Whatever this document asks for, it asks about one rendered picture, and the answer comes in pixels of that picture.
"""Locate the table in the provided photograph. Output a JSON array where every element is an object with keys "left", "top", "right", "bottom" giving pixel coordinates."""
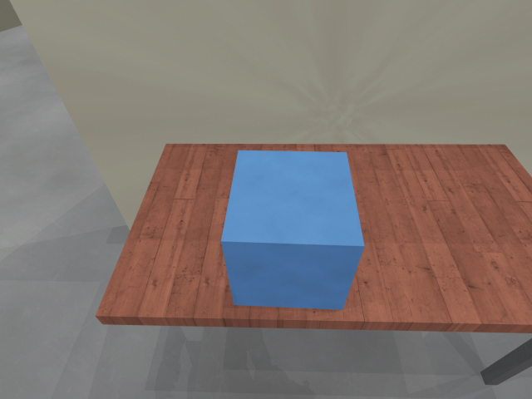
[{"left": 96, "top": 144, "right": 532, "bottom": 385}]

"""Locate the carton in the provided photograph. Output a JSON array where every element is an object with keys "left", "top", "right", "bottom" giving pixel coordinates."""
[{"left": 221, "top": 150, "right": 365, "bottom": 310}]

